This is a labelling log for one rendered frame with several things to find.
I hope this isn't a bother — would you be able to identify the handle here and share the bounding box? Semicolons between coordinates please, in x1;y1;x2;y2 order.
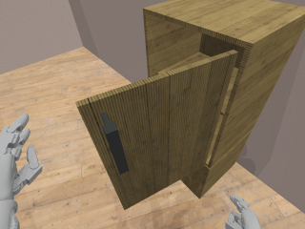
101;113;129;175

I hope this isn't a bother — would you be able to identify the left robot forearm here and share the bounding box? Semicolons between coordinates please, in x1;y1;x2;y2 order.
0;198;20;229

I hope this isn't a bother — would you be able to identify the left robot hand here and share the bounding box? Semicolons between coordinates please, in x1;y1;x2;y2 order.
0;114;43;200

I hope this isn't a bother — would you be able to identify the cupboard door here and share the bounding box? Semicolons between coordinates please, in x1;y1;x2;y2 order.
75;50;238;210

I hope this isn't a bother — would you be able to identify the right robot hand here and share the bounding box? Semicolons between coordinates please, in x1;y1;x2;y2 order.
225;194;262;229

